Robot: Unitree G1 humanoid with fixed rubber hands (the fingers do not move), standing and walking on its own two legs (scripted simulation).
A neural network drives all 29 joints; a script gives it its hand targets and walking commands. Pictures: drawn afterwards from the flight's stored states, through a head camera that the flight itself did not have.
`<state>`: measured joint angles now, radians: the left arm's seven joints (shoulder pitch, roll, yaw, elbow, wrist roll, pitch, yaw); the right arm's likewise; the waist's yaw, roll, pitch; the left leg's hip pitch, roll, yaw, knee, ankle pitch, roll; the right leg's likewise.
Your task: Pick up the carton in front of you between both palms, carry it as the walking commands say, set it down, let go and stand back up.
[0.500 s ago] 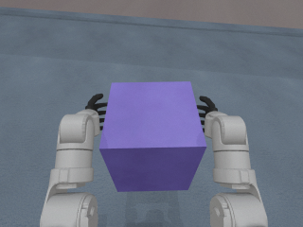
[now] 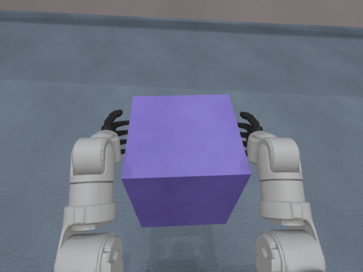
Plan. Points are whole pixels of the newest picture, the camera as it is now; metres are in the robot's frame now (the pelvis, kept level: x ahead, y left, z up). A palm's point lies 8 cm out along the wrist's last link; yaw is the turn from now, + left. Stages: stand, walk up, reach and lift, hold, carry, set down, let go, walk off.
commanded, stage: carry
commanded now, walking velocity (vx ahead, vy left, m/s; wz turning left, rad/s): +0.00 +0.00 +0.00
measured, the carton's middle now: (182, 164) +0.36 -0.02 +0.05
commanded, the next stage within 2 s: hold in 1.90 s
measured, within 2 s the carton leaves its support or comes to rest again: neither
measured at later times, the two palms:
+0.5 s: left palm (102, 103) +0.48 +0.17 +0.14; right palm (227, 102) +0.48 -0.13 +0.14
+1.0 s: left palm (100, 139) +0.42 +0.18 +0.08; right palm (223, 137) +0.42 -0.12 +0.07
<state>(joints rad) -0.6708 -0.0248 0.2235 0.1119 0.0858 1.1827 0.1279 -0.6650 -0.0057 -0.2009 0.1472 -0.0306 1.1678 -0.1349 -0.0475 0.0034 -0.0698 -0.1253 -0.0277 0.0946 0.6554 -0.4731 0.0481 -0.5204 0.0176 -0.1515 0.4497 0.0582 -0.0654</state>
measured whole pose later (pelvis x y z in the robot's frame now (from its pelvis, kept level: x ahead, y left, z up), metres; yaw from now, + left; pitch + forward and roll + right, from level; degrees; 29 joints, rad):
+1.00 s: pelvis +0.13 +0.03 +0.01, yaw -1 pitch +2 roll +0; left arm -0.31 -0.15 0.22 0.18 0.23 0.89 0.02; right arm -0.31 0.13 -0.21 0.20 -0.22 0.90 -0.03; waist 0.00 0.00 -0.15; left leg -0.27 0.01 0.08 0.56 -0.31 0.03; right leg -0.30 -0.03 -0.11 0.55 -0.28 -0.02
